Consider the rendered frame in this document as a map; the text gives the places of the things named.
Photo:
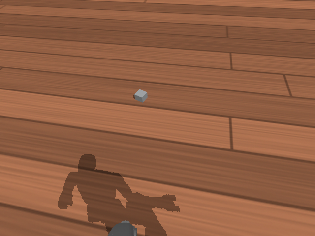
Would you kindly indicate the small box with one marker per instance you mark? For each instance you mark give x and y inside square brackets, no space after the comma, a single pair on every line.
[140,95]

